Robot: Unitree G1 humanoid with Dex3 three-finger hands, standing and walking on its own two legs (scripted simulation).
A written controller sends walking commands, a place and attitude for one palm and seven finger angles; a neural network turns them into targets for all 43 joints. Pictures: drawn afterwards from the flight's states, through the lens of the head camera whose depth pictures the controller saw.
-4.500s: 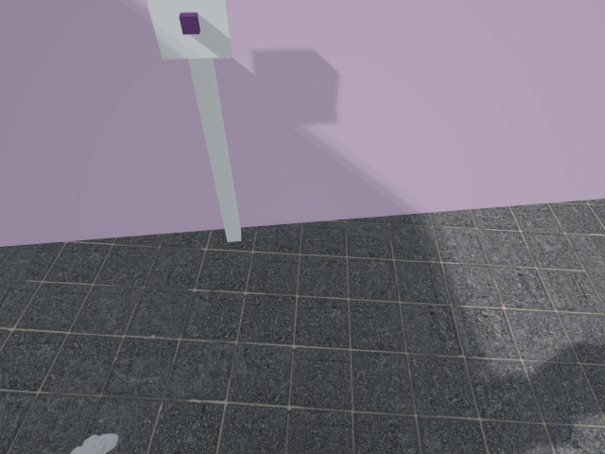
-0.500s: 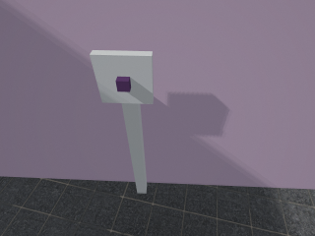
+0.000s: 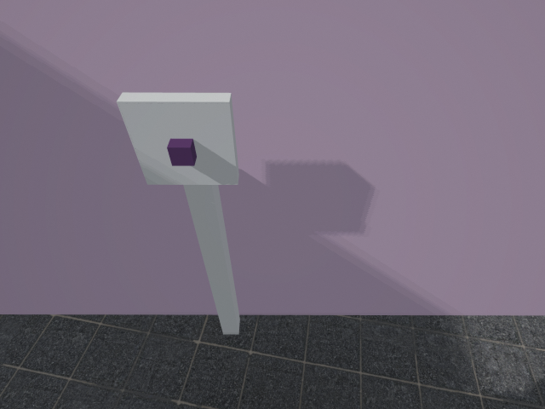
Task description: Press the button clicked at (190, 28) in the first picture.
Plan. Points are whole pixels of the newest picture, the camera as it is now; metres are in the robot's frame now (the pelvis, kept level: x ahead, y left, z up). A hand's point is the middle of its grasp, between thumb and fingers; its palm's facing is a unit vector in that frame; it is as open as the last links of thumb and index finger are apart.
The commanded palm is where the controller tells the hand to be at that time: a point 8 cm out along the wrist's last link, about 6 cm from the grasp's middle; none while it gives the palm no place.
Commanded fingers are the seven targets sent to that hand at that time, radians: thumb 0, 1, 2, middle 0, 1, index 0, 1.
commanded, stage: look again from close up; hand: left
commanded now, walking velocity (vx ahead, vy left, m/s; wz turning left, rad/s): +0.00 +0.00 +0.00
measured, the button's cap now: (182, 151) +0.50 +0.18 +0.12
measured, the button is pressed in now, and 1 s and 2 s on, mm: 0 0 0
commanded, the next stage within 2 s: raise the hand and make a fist in 0.24 s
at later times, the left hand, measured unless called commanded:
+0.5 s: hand (126, 384) +0.17 +0.22 -0.04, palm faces +0.34 -0.93 -0.12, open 7.1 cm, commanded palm +0.10 +0.26 -0.05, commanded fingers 0.00 0.90 0.90 -0.45 -0.57 -0.45 -0.57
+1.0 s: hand (120, 369) +0.18 +0.22 +0.00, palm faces +0.05 -1.00 -0.05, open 3.8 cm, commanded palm +0.14 +0.27 +0.01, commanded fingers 0.00 0.90 0.90 -1.13 -1.32 -1.13 -1.32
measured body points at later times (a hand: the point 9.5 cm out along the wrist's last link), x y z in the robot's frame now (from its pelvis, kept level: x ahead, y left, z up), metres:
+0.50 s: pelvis +0.00 -0.01 -0.01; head +0.01 -0.02 +0.44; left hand +0.15 +0.27 -0.03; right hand +0.12 -0.27 -0.12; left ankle -0.02 +0.12 -0.74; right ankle +0.05 -0.12 -0.74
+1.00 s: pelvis +0.01 +0.01 -0.07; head +0.06 +0.03 +0.38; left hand +0.17 +0.27 +0.00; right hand +0.23 -0.19 -0.13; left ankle -0.02 +0.12 -0.74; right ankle +0.05 -0.12 -0.74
